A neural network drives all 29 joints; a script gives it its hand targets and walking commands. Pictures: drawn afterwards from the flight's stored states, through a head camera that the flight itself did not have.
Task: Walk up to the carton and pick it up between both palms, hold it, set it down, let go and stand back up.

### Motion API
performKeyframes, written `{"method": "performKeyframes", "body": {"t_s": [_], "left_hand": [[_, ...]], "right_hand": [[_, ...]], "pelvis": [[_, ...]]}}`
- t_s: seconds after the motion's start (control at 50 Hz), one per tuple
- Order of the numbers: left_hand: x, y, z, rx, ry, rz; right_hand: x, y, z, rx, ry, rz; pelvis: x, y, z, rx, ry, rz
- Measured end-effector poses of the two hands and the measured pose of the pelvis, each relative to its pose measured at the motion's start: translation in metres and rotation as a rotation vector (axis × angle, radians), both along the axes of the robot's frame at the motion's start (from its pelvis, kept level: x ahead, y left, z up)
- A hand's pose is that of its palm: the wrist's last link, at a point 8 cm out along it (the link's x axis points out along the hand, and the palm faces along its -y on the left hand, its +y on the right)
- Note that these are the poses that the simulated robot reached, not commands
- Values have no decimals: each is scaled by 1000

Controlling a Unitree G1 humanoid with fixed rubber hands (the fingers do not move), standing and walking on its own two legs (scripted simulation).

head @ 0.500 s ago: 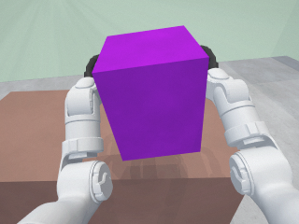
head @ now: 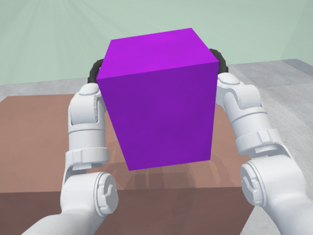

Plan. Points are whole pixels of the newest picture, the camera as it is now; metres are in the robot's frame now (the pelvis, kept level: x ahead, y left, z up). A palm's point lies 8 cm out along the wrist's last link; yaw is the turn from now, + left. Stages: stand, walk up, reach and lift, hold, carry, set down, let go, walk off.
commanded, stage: hold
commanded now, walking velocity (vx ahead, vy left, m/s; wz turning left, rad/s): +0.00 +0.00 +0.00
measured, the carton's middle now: (160, 99) +0.36 -0.01 +0.24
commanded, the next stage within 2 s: none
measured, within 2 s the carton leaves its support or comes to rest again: neither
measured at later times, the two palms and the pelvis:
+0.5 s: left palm (93, 89) +0.36 +0.15 +0.27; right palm (217, 80) +0.36 -0.14 +0.28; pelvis +0.00 +0.00 +0.00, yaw +0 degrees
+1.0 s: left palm (95, 89) +0.36 +0.14 +0.27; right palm (219, 78) +0.36 -0.15 +0.28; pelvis +0.00 +0.00 +0.00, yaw +0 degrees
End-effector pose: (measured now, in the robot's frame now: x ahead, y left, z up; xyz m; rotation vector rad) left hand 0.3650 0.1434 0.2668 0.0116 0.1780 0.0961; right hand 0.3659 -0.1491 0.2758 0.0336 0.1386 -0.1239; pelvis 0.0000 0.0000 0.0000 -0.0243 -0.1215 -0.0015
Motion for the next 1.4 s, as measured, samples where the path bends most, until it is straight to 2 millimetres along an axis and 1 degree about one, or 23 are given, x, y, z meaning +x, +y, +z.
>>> {"method": "performKeyframes", "body": {"t_s": [0.28,0.36,0.52,0.66,0.86,0.96,1.14,1.26,1.4], "left_hand": [[-1,2,-2,-3,2,4],[1,3,0,-5,-6,-1],[-3,6,2,-5,-11,5],[-4,4,-1,-2,-7,-1],[-3,1,1,-7,-2,-4],[-4,2,4,4,-17,1],[-3,-1,7,6,-23,1],[-2,-2,3,6,3,-4],[-4,3,6,8,-19,5]], "right_hand": [[0,2,-4,14,2,-1],[0,3,-1,-5,-5,0],[-1,6,1,11,-9,3],[-4,4,-1,3,-4,1],[-5,1,0,-3,0,-5],[-4,2,4,8,-14,1],[-3,-1,6,-3,-19,3],[-2,-2,0,4,7,-1],[-3,3,0,4,-13,8]], "pelvis": [[0,3,0,1,-11,3],[0,2,0,1,-5,1],[0,3,0,-1,-15,4],[-2,2,0,-1,-14,2],[-5,1,0,3,-12,5],[-4,0,0,1,-5,5],[-2,-2,0,0,-8,8],[-2,-2,0,2,-9,6],[-3,0,0,1,-4,4]]}}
